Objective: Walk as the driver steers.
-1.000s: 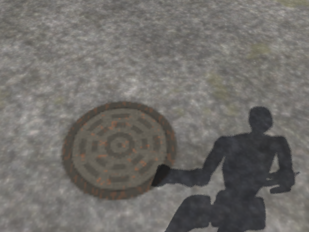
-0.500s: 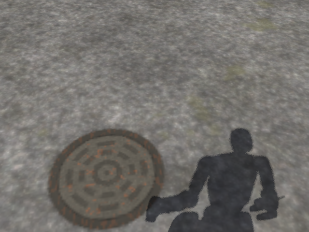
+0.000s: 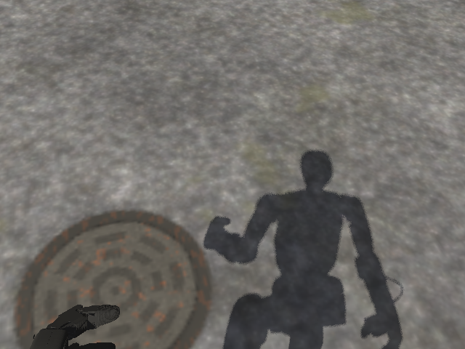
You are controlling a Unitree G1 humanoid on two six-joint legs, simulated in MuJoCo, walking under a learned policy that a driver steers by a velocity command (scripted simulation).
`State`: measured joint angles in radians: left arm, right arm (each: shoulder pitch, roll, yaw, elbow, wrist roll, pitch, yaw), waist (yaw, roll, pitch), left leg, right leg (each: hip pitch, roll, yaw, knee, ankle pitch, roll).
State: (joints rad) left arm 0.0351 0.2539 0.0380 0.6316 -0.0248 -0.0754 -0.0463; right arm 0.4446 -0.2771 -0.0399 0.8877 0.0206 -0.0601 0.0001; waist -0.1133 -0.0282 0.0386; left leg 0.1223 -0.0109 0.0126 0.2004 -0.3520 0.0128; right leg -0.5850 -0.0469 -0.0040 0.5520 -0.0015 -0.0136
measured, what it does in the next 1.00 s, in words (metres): walks ahead, turning left: right foot, then left foot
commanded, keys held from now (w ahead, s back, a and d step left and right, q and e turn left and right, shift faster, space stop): w+q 0.64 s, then no key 0.36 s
